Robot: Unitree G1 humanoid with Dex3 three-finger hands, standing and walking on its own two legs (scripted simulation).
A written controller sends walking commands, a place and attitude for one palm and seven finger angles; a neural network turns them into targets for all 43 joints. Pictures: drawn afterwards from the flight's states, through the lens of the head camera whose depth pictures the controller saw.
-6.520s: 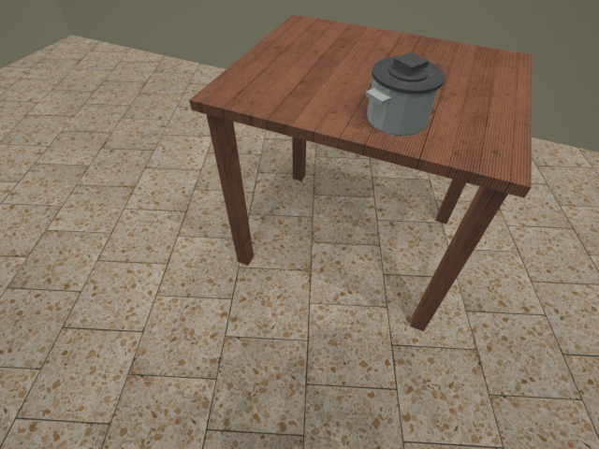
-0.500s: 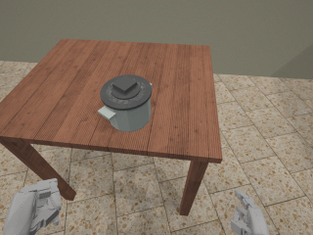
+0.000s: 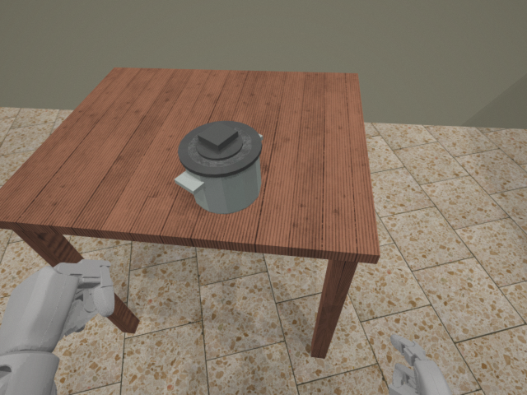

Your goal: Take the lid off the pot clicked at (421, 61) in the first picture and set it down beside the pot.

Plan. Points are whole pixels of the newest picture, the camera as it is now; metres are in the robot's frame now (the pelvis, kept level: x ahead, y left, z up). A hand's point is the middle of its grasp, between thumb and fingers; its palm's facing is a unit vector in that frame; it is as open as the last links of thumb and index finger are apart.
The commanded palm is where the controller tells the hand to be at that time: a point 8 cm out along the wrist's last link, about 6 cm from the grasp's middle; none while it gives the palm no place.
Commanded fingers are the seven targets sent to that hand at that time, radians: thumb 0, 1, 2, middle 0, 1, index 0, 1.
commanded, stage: reach forward and open the fingers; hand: left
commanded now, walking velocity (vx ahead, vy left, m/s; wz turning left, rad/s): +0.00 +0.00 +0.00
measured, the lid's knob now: (218, 135) +0.52 +0.16 +0.11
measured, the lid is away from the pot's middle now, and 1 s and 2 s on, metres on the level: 0.00 0.00 0.00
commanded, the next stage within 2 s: move the open hand above the knob in 0.98 s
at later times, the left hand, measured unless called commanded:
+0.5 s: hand (88, 289) +0.19 +0.24 +0.13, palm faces -0.21 -0.07 -0.97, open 5.4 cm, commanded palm +0.18 +0.24 +0.20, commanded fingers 0.00 -0.05 1.35 -0.94 -0.36 -0.94 -0.36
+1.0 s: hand (102, 233) +0.25 +0.24 +0.16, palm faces -0.13 -0.04 -0.99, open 9.8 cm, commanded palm +0.23 +0.24 +0.24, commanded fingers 0.00 -0.28 1.45 -0.85 -0.08 -0.85 -0.08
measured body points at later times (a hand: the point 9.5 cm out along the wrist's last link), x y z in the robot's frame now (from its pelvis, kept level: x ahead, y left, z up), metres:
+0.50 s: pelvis -0.03 -0.02 +0.00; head -0.03 -0.07 +0.45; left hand +0.20 +0.25 +0.18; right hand +0.21 -0.23 -0.09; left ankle -0.01 +0.10 -0.74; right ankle +0.00 -0.13 -0.74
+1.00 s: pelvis -0.05 -0.01 +0.00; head -0.04 -0.06 +0.45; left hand +0.25 +0.24 +0.22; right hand +0.17 -0.22 -0.10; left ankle -0.01 +0.10 -0.74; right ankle +0.00 -0.13 -0.74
